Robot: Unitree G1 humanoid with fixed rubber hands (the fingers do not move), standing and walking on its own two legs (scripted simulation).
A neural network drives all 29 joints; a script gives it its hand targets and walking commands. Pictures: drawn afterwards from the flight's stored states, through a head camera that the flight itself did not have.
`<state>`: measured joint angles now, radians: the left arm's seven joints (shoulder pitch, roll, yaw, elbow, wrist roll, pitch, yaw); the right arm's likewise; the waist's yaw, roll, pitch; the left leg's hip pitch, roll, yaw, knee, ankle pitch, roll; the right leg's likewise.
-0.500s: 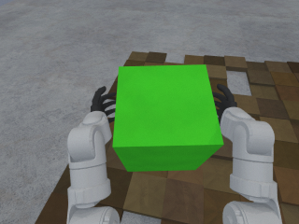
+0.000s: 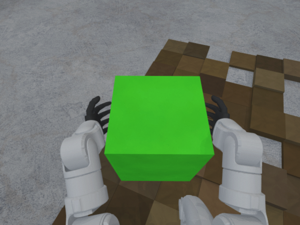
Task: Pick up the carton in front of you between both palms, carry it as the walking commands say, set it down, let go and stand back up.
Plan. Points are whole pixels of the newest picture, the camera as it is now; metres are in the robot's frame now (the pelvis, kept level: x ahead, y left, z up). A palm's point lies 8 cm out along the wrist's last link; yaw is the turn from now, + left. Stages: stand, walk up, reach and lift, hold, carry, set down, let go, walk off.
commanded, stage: carry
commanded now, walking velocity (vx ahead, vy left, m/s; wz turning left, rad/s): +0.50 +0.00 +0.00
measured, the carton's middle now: (156, 133) +0.35 -0.01 +0.02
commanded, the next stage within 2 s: none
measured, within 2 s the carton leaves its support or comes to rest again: neither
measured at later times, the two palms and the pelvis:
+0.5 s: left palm (81, 11) +0.66 +0.18 +0.22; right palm (182, 3) +0.69 -0.12 +0.21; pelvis +0.35 -0.01 +0.05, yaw +4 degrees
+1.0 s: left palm out of the picture +0.97 +0.13 +0.15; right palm out of the picture +0.96 -0.17 +0.14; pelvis +0.63 -0.01 +0.04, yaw +0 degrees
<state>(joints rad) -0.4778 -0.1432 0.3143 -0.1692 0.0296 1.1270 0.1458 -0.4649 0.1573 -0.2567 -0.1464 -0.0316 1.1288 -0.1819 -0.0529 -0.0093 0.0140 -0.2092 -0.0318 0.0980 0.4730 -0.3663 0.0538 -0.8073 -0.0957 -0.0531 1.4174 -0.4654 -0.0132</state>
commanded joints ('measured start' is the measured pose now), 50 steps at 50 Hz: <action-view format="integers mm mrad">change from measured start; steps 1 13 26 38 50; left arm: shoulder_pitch -573 -563 -614 -722 -525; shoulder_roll -749 -746 -549 -625 -760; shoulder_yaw -693 -869 -621 -510 -620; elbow -94 -173 -5 64 135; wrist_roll -166 -350 -249 -126 -93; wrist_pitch -64 -111 51 61 -41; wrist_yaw -26 -46 27 29 -22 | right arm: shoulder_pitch -668 -467 -567 -856 -726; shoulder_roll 807 612 448 676 820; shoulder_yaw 734 610 486 579 675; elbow -116 -137 25 -33 -3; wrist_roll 296 158 144 284 251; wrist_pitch -60 -92 54 50 -48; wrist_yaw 95 55 -1 33 88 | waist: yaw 20 135 57 1 102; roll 101 -7 -46 51 -113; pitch -346 -481 -411 -418 -675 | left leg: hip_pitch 144 -511 50 223 -185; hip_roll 207 28 13 291 91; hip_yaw -97 -149 -10 -358 -13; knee -189 939 -14 -148 556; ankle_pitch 651 -54 436 310 368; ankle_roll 111 36 60 213 -51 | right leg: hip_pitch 90 874 566 -17 1093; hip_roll -1 -159 1 23 -187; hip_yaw -56 485 44 56 338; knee -415 -982 -774 -432 -905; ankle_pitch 146 667 756 201 524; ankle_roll -22 -222 -86 -14 -211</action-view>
